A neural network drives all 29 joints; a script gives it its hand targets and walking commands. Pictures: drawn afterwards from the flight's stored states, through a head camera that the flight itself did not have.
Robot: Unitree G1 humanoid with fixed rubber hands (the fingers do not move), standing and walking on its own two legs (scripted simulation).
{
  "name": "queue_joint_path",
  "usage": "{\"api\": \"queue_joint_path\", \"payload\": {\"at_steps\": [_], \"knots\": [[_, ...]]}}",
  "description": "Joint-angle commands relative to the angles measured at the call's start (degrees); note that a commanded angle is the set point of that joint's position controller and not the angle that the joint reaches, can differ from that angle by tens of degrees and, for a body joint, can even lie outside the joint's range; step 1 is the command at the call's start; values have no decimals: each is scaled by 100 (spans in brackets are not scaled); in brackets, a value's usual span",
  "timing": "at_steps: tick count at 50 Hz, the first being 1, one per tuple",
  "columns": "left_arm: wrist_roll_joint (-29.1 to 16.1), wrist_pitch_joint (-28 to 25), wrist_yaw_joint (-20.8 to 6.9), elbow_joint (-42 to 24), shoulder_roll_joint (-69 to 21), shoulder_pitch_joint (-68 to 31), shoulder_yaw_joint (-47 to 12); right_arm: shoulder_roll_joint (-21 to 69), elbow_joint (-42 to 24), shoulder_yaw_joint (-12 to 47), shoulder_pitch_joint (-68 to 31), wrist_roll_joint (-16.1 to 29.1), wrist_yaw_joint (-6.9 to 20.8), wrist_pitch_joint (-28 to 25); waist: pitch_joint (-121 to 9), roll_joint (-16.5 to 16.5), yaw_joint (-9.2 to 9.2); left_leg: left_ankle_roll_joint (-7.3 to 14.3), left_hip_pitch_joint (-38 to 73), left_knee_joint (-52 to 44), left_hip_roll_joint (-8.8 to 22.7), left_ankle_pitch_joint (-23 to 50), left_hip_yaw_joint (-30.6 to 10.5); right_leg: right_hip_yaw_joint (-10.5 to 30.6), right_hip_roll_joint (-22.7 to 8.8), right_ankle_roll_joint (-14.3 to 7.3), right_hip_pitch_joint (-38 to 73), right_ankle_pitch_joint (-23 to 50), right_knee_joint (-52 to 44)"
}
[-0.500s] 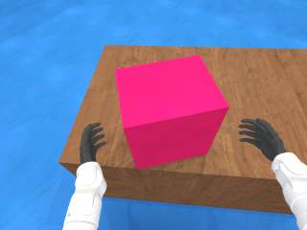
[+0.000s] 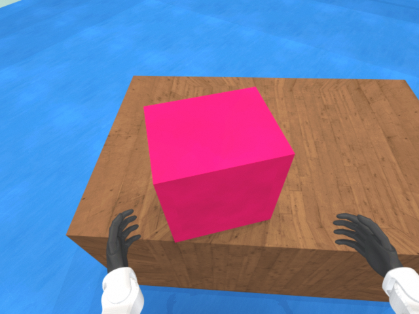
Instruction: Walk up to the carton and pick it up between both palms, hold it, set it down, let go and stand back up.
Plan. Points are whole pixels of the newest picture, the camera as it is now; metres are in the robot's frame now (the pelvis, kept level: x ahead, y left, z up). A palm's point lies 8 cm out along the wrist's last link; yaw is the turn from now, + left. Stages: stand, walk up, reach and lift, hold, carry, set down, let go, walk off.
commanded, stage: set down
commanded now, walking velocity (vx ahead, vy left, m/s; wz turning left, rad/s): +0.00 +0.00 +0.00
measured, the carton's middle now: (213, 168) +0.46 +0.07 -0.04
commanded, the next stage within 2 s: let go in 1.90 s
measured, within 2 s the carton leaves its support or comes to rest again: neither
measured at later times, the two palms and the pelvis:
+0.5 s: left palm (128, 284) +0.19 +0.20 -0.05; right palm (402, 295) +0.22 -0.29 -0.04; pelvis +0.01 +0.00 +0.00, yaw +0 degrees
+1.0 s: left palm (108, 296) +0.17 +0.23 -0.06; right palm (373, 308) +0.20 -0.24 -0.05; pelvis +0.02 +0.02 +0.01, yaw +0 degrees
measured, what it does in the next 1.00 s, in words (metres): stands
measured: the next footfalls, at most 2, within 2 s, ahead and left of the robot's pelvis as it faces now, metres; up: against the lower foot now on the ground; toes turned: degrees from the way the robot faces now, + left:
none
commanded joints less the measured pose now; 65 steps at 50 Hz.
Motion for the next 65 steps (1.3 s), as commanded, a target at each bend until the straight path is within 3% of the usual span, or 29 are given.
{"api": "queue_joint_path", "payload": {"at_steps": [1, 4, 5, 9, 14, 20, 23, 28, 31, 38, 40, 44, 45, 50, 51, 52, 53, 54, 55, 56, 57, 58, 59, 60, 61, 62, 63, 64, 65], "knots": [[-30, -573, -33, -1196, 165, -724, -115, -1637, -363, -467, -1157, 167, -38, -575, -2045, -746, -72, 97, 905, -52, -308, 1281, -16, 714, -252, 146, 1273, 2678, -498], [96, -531, -39, -1113, -47, -220, -287, -1720, 303, -378, -734, 209, 18, -683, -1867, -609, -228, 81, 1472, 25, -254, 1843, -90, 489, -76, -61, 972, 2925, -544], [130, -538, -77, -962, -102, 86, -284, -1704, 421, -346, -505, 183, 26, -734, -1686, -768, -301, 118, 1559, 31, -252, 1850, -84, 458, -55, -70, 862, 2860, -603], [220, -684, -125, -818, -106, 486, -168, -1560, 420, -231, -201, 142, 33, -922, -1289, -1077, -235, 233, 1294, -32, -275, 1655, -79, 591, -130, -11, 1042, 2931, -653], [171, -842, -54, -793, -41, 236, -203, -1453, 259, -241, -317, 135, 75, -909, -941, -1128, -132, 256, 780, -112, -330, 924, 24, 782, -269, 61, 1075, 2138, -734], [33, -1140, -74, -993, 245, 101, -252, -1411, -279, -349, -281, 137, -6, -1007, -1353, -784, -73, 199, 657, -16, -426, 764, 77, 833, -357, 171, 1249, 2337, -519], [55, -1098, -118, -947, 261, 315, -300, -1398, -77, -353, 6, 157, -9, -975, -1365, -552, -106, 151, 1045, 18, -397, 1069, 56, 751, -318, 144, 1018, 2452, -508], [175, -973, -351, -591, 222, 942, -195, -1255, 479, -213, 629, 38, -106, -966, -1266, -585, -198, 188, 1255, -15, -392, 1387, -35, 738, -340, 155, 1170, 3065, -533], [169, -767, -450, -195, 341, 948, -191, -1111, 630, -212, 567, -146, -151, -801, -744, -667, -280, 229, 1193, -165, -387, 1185, -43, 733, -364, 147, 1060, 2767, -716], [35, -682, -470, -508, 576, 829, -273, -955, -86, -609, 536, -617, -239, -612, -751, -668, -304, 216, 1642, -348, -356, 1269, -27, 450, -226, 85, 1066, 2514, -876], [3, -590, -510, -440, 711, 774, -251, -824, -275, -706, 604, -827, -311, -461, -682, -835, -381, 266, 1610, -370, -358, 993, -2, 528, -292, 150, 1044, 2230, -944], [-44, -500, -551, -406, 902, 691, -225, -602, -627, -841, 581, -1096, -458, -228, -651, -606, -227, 264, 1674, -492, -366, 988, 15, 504, -330, 170, 1228, 2286, -969], [-27, -453, -565, -295, 903, 701, -235, -547, -524, -842, 639, -1151, -481, -176, -625, -586, -286, 240, 1743, -493, -347, 1021, -4, 501, -330, 180, 1165, 2227, -981], [84, -451, -536, -626, 805, 989, -323, -528, -600, -959, 961, -1122, -492, -157, -902, -79, -204, 60, 2645, -450, -247, 2126, -112, 188, -125, 34, 878, 2488, -1111], [152, -264, -606, -104, 799, 1038, -402, -428, -185, -896, 1020, -1247, -545, -29, -619, -21, -366, 42, 2771, -471, -264, 2161, -125, 209, -127, 13, 801, 2485, -1229], [159, -275, -558, -579, 730, 1220, -344, -517, -448, -955, 1139, -1139, -506, -58, -805, 8, -215, 35, 2906, -517, -214, 2463, -163, 66, -63, -15, 888, 2630, -1220], [160, -59, -719, 114, 825, 1136, -389, -305, -88, -888, 1166, -1377, -624, 108, -414, -167, -502, 59, 2890, -523, -278, 2254, -135, 209, -146, 38, 864, 2610, -1368], [148, -57, -742, -182, 883, 1227, -296, -273, -385, -913, 1245, -1392, -657, 123, -509, -142, -326, 97, 2810, -609, -285, 2269, -114, 168, -136, 38, 1067, 2683, -1364], [153, 73, -832, 196, 917, 1168, -364, -165, -224, -877, 1204, -1522, -736, 218, -293, -206, -445, 107, 2778, -650, -304, 2132, -83, 232, -189, 79, 1032, 2661, -1439], [152, 28, -815, -209, 893, 1213, -288, -153, -598, -940, 1269, -1501, -730, 166, -469, -233, -323, 133, 2760, -687, -280, 2170, -89, 129, -154, 79, 1143, 2685, -1377], [198, 148, -899, 244, 986, 1118, -312, 10, -310, -894, 1225, -1683, -812, 269, -172, -277, -419, 146, 2639, -722, -311, 1942, -73, 251, -222, 103, 1159, 2494, -1478], [210, 144, -886, -36, 1025, 1007, -266, 18, -549, -995, 1143, -1719, -821, 285, -252, -253, -309, 182, 2616, -838, -288, 1877, -55, 173, -211, 92, 1179, 2357, -1513], [194, 220, -956, 124, 1130, 960, -277, 167, -581, -998, 1182, -1874, -909, 358, -113, -372, -435, 204, 2658, -827, -313, 1713, -46, 235, -259, 164, 1147, 2263, -1567], [197, 175, -895, -239, 1079, 833, -269, 113, -823, -1100, 1029, -1854, -894, 340, -223, -212, -290, 183, 2677, -892, -291, 1775, -60, 141, -230, 129, 1093, 2164, -1566], [214, 256, -892, -27, 1158, 646, -281, 171, -686, -1124, 915, -1999, -925, 448, -47, -181, -339, 169, 2700, -931, -273, 1630, -37, 158, -243, 124, 989, 1905, -1620], [191, 213, -809, -360, 1147, 499, -269, 133, -999, -1214, 770, -1980, -880, 459, -179, -105, -229, 156, 2673, -971, -244, 1501, -49, 82, -225, 98, 941, 1591, -1598], [175, 342, -833, 8, 1220, 438, -356, 215, -892, -1223, 761, -2143, -935, 599, 52, -156, -391, 175, 2697, -1029, -251, 1175, -20, 120, -251, 136, 862, 1373, -1669], [118, 298, -753, -431, 1250, 289, -333, 153, -1304, -1386, 645, -2140, -899, 593, -189, -146, -262, 200, 2738, -1039, -215, 1188, -31, 45, -241, 129, 823, 1272, -1617], [131, 441, -837, 47, 1315, 425, -379, 382, -1063, -1317, 877, -2329, -1008, 724, 7, -168, -412, 207, 2809, -1001, -238, 1078, -34, 190, -311, 186, 816, 1304, -1659]]}}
